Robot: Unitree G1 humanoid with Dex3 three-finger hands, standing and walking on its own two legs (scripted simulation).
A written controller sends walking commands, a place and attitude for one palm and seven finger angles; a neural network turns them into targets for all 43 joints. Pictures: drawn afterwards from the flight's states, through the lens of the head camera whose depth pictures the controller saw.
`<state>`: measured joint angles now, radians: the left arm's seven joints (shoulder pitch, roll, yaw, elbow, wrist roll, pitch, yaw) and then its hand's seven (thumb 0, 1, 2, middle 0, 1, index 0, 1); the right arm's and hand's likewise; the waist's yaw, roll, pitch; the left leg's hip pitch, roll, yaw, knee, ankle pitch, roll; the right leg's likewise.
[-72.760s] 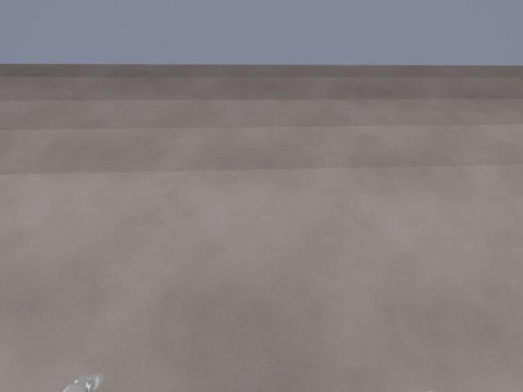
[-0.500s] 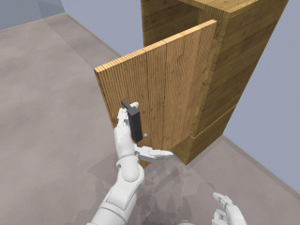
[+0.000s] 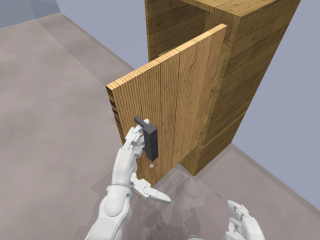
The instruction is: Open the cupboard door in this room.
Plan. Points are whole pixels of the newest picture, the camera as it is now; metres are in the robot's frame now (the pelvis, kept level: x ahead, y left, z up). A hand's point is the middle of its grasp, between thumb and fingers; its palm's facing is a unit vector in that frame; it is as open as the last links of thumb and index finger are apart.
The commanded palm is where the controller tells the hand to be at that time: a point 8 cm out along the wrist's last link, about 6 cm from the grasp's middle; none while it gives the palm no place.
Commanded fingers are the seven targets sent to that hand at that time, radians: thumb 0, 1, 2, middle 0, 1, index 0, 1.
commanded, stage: slide the hand sideways off the handle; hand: left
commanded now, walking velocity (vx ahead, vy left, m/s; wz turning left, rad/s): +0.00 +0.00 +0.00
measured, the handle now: (145, 138) +0.35 +0.06 +0.07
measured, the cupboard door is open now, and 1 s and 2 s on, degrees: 93 90 90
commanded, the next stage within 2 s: draw the hand back to the body in 0.72 s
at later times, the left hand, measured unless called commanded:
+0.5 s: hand (121, 182) +0.23 +0.10 +0.07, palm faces -0.04 -1.00 -0.03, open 16.2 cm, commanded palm +0.20 +0.16 +0.07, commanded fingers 0.00 -0.50 0.30 -0.15 -0.30 -0.15 -0.30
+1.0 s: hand (102, 191) +0.21 +0.13 +0.08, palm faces -0.05 -1.00 -0.07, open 16.3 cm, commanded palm +0.18 +0.19 +0.09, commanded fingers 0.00 -0.50 0.30 -0.15 -0.30 -0.15 -0.30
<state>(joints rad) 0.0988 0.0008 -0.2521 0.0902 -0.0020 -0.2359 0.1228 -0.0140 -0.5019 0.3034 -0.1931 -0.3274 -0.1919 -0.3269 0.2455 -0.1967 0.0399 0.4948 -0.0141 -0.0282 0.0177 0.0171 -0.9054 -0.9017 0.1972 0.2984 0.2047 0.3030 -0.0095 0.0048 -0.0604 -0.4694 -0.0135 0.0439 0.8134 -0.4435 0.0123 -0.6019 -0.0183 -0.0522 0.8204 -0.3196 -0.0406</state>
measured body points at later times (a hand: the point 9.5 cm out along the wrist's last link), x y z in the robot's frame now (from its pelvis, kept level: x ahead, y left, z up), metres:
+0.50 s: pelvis +0.02 +0.00 -0.01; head +0.05 -0.02 +0.44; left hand +0.23 +0.15 +0.07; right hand +0.21 -0.22 -0.08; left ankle -0.02 +0.11 -0.70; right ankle +0.06 -0.09 -0.70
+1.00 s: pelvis +0.01 +0.01 -0.02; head +0.04 +0.00 +0.43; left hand +0.21 +0.19 +0.09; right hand +0.19 -0.20 -0.09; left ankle -0.02 +0.11 -0.70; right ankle +0.06 -0.09 -0.70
